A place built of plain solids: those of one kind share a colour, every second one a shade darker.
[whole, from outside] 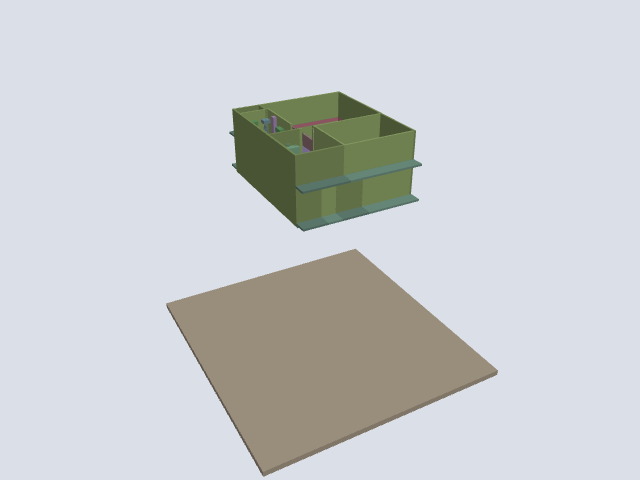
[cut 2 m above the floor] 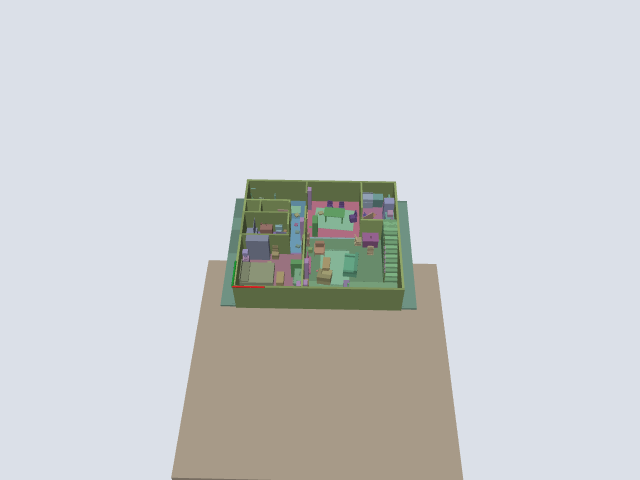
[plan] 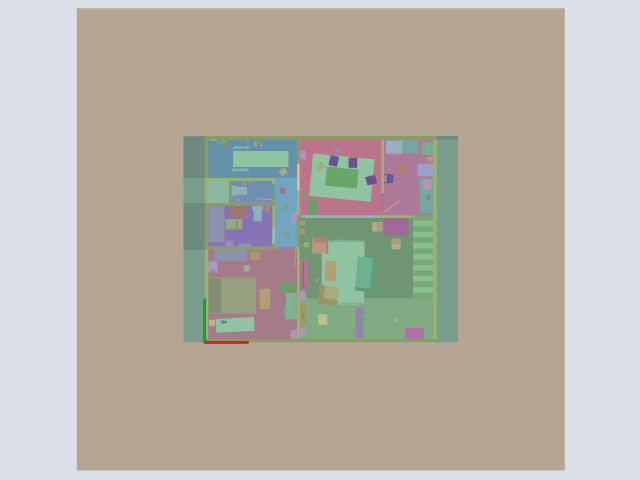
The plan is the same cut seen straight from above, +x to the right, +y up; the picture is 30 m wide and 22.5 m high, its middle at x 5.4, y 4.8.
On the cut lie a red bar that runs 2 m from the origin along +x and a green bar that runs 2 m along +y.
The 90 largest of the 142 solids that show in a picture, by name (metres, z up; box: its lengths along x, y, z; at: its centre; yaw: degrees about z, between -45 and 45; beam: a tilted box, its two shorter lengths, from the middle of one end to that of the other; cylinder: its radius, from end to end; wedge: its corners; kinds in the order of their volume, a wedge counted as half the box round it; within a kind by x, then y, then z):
{
 "under_1": {"box": [22.87, 21.67, 0.5], "at": [5.43, 4.83, -15.58]},
 "wall_1": {"box": [0.16, 4.2, 2.82], "at": [0.08, 2.26, 1.11]},
 "wall_2": {"box": [0.16, 5.67, 2.18], "at": [0.08, 3.0, 3.91]},
 "wall_3": {"box": [0.16, 1.92, 2.82], "at": [0.08, 5.45, 1.11]},
 "wall_4": {"box": [0.16, 1.04, 2.82], "at": [0.08, 7.06, 1.11]},
 "wall_5": {"box": [0.16, 3.55, 2.18], "at": [0.08, 7.74, 3.91]},
 "wall_6": {"box": [0.16, 1.8, 2.82], "at": [0.08, 8.61, 1.11]},
 "wall_7": {"box": [0.13, 1.04, 2.82], "at": [1.19, 7.06, 1.11]},
 "wall_8": {"box": [3.29, 0.13, 2.82], "at": [1.65, 6.47, 1.11]},
 "wall_9": {"box": [3.29, 0.13, 2.82], "at": [1.65, 7.64, 1.11]},
 "wall_10": {"box": [3.37, 0.13, 2.82], "at": [1.69, 4.42, 1.11]},
 "wall_11": {"box": [4.45, 0.13, 2.18], "at": [2.23, 5.89, 3.91]},
 "wall_12": {"box": [0.13, 1.04, 2.82], "at": [3.23, 5.89, 1.11]},
 "wall_13": {"box": [0.13, 4.2, 2.82], "at": [4.38, 2.26, 1.11]},
 "wall_14": {"box": [0.13, 5.67, 2.18], "at": [4.38, 3.0, 3.91]},
 "wall_15": {"box": [0.13, 1.34, 2.82], "at": [4.38, 5.16, 1.11]},
 "wall_16": {"box": [0.13, 1.15, 2.82], "at": [4.38, 6.54, 1.11]},
 "wall_17": {"box": [0.13, 2.25, 2.18], "at": [4.38, 8.38, 3.91]},
 "wall_18": {"box": [0.13, 1.15, 2.82], "at": [4.38, 8.94, 1.11]},
 "wall_19": {"box": [10.87, 0.16, 5.3], "at": [5.43, 0.08, 2.35]},
 "wall_20": {"box": [10.87, 0.16, 5.3], "at": [5.43, 9.59, 2.35]},
 "wall_21": {"box": [4.14, 0.13, 2.18], "at": [7.56, 7.2, 3.91]},
 "wall_22": {"box": [0.13, 2.51, 2.82], "at": [8.34, 8.26, 1.11]},
 "wall_23": {"box": [1.56, 0.13, 2.82], "at": [8.98, 5.89, 1.11]},
 "wall_24": {"box": [0.13, 2.02, 2.18], "at": [9.56, 8.5, 3.91]},
 "wall_25": {"box": [0.16, 7.2, 2.18], "at": [10.79, 3.76, 3.91]},
 "wall_26": {"box": [0.16, 9.35, 2.82], "at": [10.79, 4.83, 1.11]},
 "wall_27": {"box": [0.16, 2.02, 2.18], "at": [10.79, 8.5, 3.91]},
 "stair_1": {"box": [0.95, 3.89, 0.48], "at": [10.24, 4.02, -0.06]},
 "stair_2": {"box": [0.95, 3.63, 0.65], "at": [10.24, 4.14, 0.03]},
 "stair_3": {"box": [0.95, 3.37, 0.83], "at": [10.24, 4.27, 0.11]},
 "stair_4": {"box": [0.95, 3.11, 1.0], "at": [10.24, 4.4, 0.2]},
 "stair_5": {"box": [0.95, 2.85, 1.18], "at": [10.24, 4.53, 0.29]},
 "stair_6": {"box": [0.95, 2.59, 1.36], "at": [10.24, 4.66, 0.38]},
 "stair_7": {"box": [0.95, 2.33, 1.53], "at": [10.24, 4.79, 0.47]},
 "stair_8": {"box": [0.95, 2.07, 1.71], "at": [10.24, 4.92, 0.55]},
 "stair_9": {"box": [0.95, 1.82, 1.88], "at": [10.24, 5.05, 0.64]},
 "stair_10": {"box": [0.95, 1.56, 2.06], "at": [10.24, 5.18, 0.73]},
 "stair_11": {"box": [0.95, 1.3, 2.24], "at": [10.24, 5.31, 0.82]},
 "stair_12": {"box": [0.95, 1.04, 2.41], "at": [10.24, 5.44, 0.91]},
 "stair_13": {"box": [0.95, 0.78, 2.59], "at": [10.24, 5.57, 0.99]},
 "stair_14": {"box": [0.95, 0.52, 2.77], "at": [10.24, 5.7, 1.08]},
 "stair_15": {"box": [0.95, 0.26, 2.94], "at": [10.24, 5.83, 1.17]},
 "floor_living_1": {"box": [5.31, 3.76, 0.5], "at": [7.11, 3.95, -0.25]},
 "floor_living_2": {"box": [6.26, 1.91, 0.5], "at": [7.58, 1.12, -0.25]},
 "floor_bedroom_1": {"box": [4.16, 4.2, 0.5], "at": [2.24, 2.26, -0.25]},
 "floor_dining_1": {"box": [3.82, 3.55, 0.5], "at": [6.36, 7.74, -0.25]},
 "floor_hall_1": {"box": [4.16, 1.8, 0.5], "at": [2.24, 8.61, -0.25]},
 "floor_hall_2": {"box": [1.03, 3.22, 0.5], "at": [3.81, 6.1, -0.25]},
 "upper_floor_next_1": {"box": [1.0, 4.2, 0.16], "at": [-0.5, 2.26, -0.08]},
 "upper_floor_next_2": {"box": [1.0, 5.67, 0.16], "at": [-0.5, 3.0, 2.74]},
 "upper_floor_next_3": {"box": [1.0, 1.92, 0.16], "at": [-0.5, 5.45, -0.08]},
 "upper_floor_next_4": {"box": [1.0, 3.55, 0.16], "at": [-0.5, 7.74, 2.74]},
 "upper_floor_next_5": {"box": [1.0, 1.8, 0.16], "at": [-0.5, 8.61, -0.08]},
 "upper_floor_next_6": {"box": [1.0, 9.35, 0.16], "at": [11.37, 4.83, -0.08]},
 "floor_kitchen_1": {"box": [2.31, 3.55, 0.5], "at": [9.55, 7.74, -0.25]},
 "floor_bath_1": {"box": [3.0, 1.92, 0.5], "at": [1.66, 5.45, -0.25]},
 "fixture_wardrobe_bedroom_1": {"box": [1.52, 0.55, 2.2], "at": [1.22, 4.08, 1.05]},
 "double_bed_1": {"box": [0.55, 1.6, 0.2], "at": [0.49, 2.19, 0.7]},
 "double_bed_2": {"box": [2.23, 1.7, 0.4], "at": [1.28, 2.19, 0.5]},
 "billy_1": {"box": [0.28, 0.42, 2.02], "at": [4.17, 0.38, 1.01]},
 "billy_2": {"box": [0.28, 0.42, 2.02], "at": [4.17, 5.83, 1.01]},
 "billy_3": {"box": [0.28, 0.42, 2.02], "at": [4.6, 0.49, 1.01]},
 "billy_4": {"box": [0.28, 0.42, 2.02], "at": [4.6, 2.21, 1.01]},
 "billy_5": {"box": [0.28, 0.42, 2.02], "at": [4.6, 8.79, 1.01]},
 "billy_6": {"box": [0.42, 0.28, 2.02], "at": [8.07, 7.41, 3.83]},
 "chest_drawers_1": {"box": [0.5, 1.24, 1.03], "at": [4.06, 1.7, 0.52]},
 "chest_drawers_2": {"box": [0.5, 1.28, 1.04], "at": [4.06, 8.02, 3.34]},
 "flat_shelf_1": {"box": [0.76, 0.39, 1.46], "at": [3.92, 2.56, 0.73]},
 "flat_shelf_2": {"box": [0.39, 0.76, 1.46], "at": [5.05, 6.36, 0.73]},
 "flat_shelf_3": {"box": [0.76, 0.39, 1.46], "at": [6.95, 7.46, 3.55]},
 "floor_wc_1": {"box": [1.91, 1.04, 0.5], "at": [2.21, 7.06, -0.25]},
 "rug_1": {"box": [2.9, 2.0, 0.08], "at": [6.42, 7.72, -0.03], "yaw": -5.5},
 "rug_2": {"box": [2.0, 2.9, 0.08], "at": [6.48, 3.28, -0.03], "yaw": -0.2},
 "fridge_flat_1": {"box": [0.73, 0.6, 1.66], "at": [10.33, 8.08, 0.83]},
 "kitchen_table_1": {"box": [1.06, 0.71, 0.72], "at": [8.96, 5.42, 0.36]},
 "bathtub_1": {"box": [0.76, 1.7, 0.42], "at": [0.55, 5.54, 0.21]},
 "sofa_1": {"box": [0.93, 1.6, 0.34], "at": [7.56, 3.18, 0.28], "yaw": -5.3},
 "floor_abst_1": {"box": [0.96, 1.04, 0.5], "at": [0.64, 7.06, -0.25]},
 "wall_band_1": {"box": [0.16, 9.35, 0.31], "at": [10.79, 4.83, 2.66]},
 "range_flat_1": {"box": [0.76, 0.65, 0.94], "at": [8.87, 9.18, 0.47]},
 "cube_shelf_1": {"box": [0.39, 1.46, 0.76], "at": [7.25, 0.91, 0.38]},
 "stair_guard_1": {"box": [5.31, 0.08, 0.98], "at": [7.11, 5.87, 3.31]},
 "trunk_1": {"box": [0.5, 0.95, 0.42], "at": [2.82, 2.04, 0.21], "yaw": 0.5},
 "trunk_2": {"box": [0.5, 0.95, 0.42], "at": [5.9, 3.34, 0.21], "yaw": -3.1},
 "basin_vanity_1": {"box": [0.86, 0.53, 0.82], "at": [1.6, 6.13, 0.41]},
 "counter_run_1": {"box": [0.75, 0.61, 0.78], "at": [9.62, 9.2, 0.49]},
 "armchair_club_1": {"box": [0.92, 0.9, 0.35], "at": [5.8, 2.19, 0.24], "yaw": -8.7},
 "floor_gap_living_dining_1": {"box": [3.68, 0.13, 0.5], "at": [6.36, 5.89, -0.25]},
 "toy_shelf_1": {"box": [0.3, 1.0, 0.6], "at": [4.61, 1.31, 0.3]}
}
